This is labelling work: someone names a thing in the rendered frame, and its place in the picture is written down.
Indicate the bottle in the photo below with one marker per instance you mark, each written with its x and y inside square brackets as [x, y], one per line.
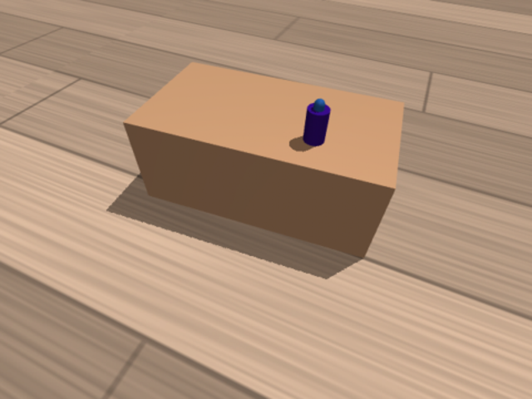
[316, 123]

